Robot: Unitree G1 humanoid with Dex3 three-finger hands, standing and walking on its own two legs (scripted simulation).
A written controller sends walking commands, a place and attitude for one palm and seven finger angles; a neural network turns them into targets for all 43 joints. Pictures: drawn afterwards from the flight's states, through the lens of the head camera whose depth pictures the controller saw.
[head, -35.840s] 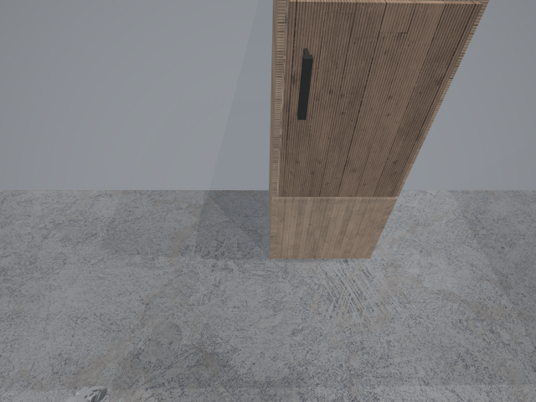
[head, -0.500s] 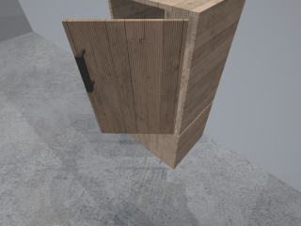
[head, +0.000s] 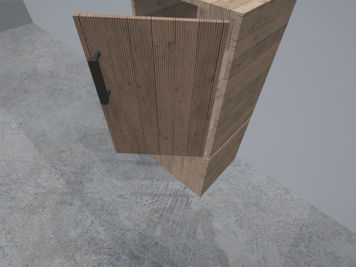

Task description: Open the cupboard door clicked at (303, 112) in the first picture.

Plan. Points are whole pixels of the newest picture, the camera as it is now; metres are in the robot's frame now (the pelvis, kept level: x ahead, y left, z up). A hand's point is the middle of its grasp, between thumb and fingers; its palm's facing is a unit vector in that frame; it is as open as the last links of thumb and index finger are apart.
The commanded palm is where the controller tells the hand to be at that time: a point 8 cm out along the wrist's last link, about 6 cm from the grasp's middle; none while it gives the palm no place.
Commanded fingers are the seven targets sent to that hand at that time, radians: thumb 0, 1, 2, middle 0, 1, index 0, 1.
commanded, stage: shuffle to correct the standing spot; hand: left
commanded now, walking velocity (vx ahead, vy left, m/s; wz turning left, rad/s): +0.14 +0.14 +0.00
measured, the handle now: (101, 78) +0.60 +0.28 +0.09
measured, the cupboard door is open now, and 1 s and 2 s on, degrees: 40 40 40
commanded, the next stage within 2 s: come to a stop and stand still in 0.34 s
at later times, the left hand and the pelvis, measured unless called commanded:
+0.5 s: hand out of the picture +0.10 +0.22 -0.18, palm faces +0.09 -0.97 -0.22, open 7.4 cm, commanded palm none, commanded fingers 0.00 0.90 0.90 -0.20 -0.30 -0.20 -0.30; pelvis +0.07 +0.04 -0.01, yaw +1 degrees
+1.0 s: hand out of the picture +0.13 +0.26 -0.17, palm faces +0.03 -0.97 -0.24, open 7.4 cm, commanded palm none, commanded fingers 0.00 0.90 0.90 -0.20 -0.30 -0.20 -0.30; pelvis +0.06 +0.06 -0.01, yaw -1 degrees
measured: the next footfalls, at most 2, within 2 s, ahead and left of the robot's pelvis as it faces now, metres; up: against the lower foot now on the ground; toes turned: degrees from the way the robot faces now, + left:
left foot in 0.64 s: +0.12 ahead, +0.18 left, +0.00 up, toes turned +2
right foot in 1.00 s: +0.09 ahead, -0.05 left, +0.00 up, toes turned -2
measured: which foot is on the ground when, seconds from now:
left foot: down 0.00-0.42, up 0.44-0.62, down 0.64-1.00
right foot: down 0.00-0.66, up 0.68-0.98, down 1.00-1.00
